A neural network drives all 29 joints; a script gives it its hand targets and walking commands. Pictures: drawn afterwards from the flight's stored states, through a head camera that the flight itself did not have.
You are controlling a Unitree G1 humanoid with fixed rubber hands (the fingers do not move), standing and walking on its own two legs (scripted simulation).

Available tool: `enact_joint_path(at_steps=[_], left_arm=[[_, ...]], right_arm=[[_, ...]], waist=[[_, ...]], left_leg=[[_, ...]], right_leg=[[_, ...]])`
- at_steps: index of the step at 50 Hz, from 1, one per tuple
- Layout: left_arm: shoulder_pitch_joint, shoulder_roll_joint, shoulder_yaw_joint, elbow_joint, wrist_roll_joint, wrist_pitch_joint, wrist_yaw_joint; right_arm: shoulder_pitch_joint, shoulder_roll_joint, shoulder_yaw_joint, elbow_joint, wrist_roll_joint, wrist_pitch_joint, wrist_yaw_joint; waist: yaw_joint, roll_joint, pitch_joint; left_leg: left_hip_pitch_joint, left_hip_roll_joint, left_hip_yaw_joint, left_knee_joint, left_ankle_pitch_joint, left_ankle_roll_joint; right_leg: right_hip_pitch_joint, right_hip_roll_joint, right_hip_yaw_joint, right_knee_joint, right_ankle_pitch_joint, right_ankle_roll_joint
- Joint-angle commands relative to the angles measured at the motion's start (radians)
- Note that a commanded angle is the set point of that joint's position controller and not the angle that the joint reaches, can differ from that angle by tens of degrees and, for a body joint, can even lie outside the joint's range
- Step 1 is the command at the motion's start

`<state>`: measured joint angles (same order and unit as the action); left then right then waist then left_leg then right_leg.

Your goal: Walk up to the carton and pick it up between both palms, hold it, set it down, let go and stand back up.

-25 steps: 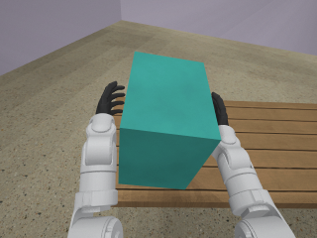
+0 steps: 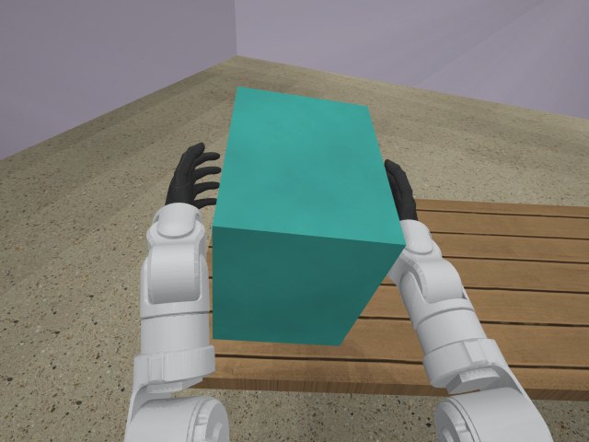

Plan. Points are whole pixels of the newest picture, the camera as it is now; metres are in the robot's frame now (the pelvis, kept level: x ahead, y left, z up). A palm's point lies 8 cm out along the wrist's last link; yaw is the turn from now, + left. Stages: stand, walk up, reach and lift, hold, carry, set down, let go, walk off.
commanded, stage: hold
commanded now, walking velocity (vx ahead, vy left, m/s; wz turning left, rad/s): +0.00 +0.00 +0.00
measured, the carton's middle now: (290, 221) +0.39 +0.02 +0.15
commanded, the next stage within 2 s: none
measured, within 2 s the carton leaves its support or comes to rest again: neither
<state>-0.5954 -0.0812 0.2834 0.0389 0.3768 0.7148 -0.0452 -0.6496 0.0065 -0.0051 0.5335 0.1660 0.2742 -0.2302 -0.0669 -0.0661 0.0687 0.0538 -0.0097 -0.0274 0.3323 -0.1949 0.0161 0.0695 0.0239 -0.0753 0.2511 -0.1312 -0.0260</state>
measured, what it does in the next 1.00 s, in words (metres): stands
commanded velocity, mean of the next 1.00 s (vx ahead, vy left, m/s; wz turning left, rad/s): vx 0.00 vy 0.00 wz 0.00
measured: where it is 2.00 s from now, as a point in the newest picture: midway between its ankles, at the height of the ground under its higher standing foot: outside the picture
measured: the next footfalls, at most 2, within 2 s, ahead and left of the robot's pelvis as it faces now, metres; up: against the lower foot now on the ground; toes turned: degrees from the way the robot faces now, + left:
none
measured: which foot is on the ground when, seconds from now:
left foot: down 0.00-1.00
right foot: down 0.00-1.00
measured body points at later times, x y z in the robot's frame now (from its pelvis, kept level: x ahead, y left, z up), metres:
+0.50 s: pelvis +0.00 +0.00 +0.00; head -0.05 +0.03 +0.45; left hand +0.37 +0.15 +0.21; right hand +0.37 -0.13 +0.18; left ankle +0.01 +0.11 -0.75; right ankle +0.02 -0.10 -0.75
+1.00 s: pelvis +0.00 +0.00 +0.00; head -0.04 +0.03 +0.45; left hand +0.37 +0.15 +0.20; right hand +0.37 -0.13 +0.18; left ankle +0.01 +0.11 -0.75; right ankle +0.02 -0.10 -0.75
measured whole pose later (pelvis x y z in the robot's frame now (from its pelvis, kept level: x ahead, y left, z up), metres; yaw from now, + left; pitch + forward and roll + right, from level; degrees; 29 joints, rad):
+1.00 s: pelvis +0.00 +0.00 +0.00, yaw +0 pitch -11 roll -1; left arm -0.61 -0.08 0.29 0.03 0.39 0.72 -0.07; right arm -0.64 0.02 -0.02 0.50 0.15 0.27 -0.24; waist -0.08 -0.07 0.09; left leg 0.05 -0.01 -0.02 0.33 -0.19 0.02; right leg 0.07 0.02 -0.09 0.25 -0.13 -0.03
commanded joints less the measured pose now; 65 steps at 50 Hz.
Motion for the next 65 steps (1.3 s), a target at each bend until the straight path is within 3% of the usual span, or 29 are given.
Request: enact_joint_path(at_steps=[1,5,15,30,65], left_arm=[[-0.509,-0.517,-0.423,0.063,-0.108,0.008,-0.142],[-0.519,-0.522,-0.424,0.066,-0.117,-0.001,-0.141],[-0.493,-0.502,-0.402,0.042,-0.109,-0.012,-0.134],[-0.483,-0.503,-0.430,0.022,-0.118,-0.006,-0.144],[-0.472,-0.494,-0.422,0.012,-0.112,0.000,-0.141]], right_arm=[[-0.683,0.514,0.255,-0.257,0.009,-0.054,0.101],[-0.710,0.523,0.263,-0.274,0.010,-0.062,0.102],[-0.716,0.532,0.333,-0.304,0.039,-0.082,0.093],[-0.683,0.531,0.324,-0.318,0.032,-0.073,0.085],[-0.678,0.519,0.327,-0.324,0.028,-0.083,0.088]], waist=[[-0.043,0.081,-0.199],[-0.045,0.088,-0.257],[-0.003,0.071,-0.322],[-0.031,0.077,-0.283],[-0.023,0.074,-0.286]], left_leg=[[-0.088,-0.001,0.058,-0.091,0.070,-0.016],[-0.064,-0.006,0.054,-0.064,0.128,-0.024],[-0.023,-0.015,0.053,-0.034,0.234,-0.018],[-0.037,-0.014,0.054,-0.042,0.201,-0.023],[-0.025,-0.011,0.057,-0.041,0.211,-0.020]], right_leg=[[0.079,0.007,-0.024,-0.023,0.000,0.058],[0.099,0.012,-0.033,-0.011,0.059,0.060],[0.131,0.018,-0.030,0.002,0.159,0.065],[0.128,0.011,-0.031,0.000,0.161,0.071],[0.126,0.012,-0.035,-0.001,0.154,0.067]])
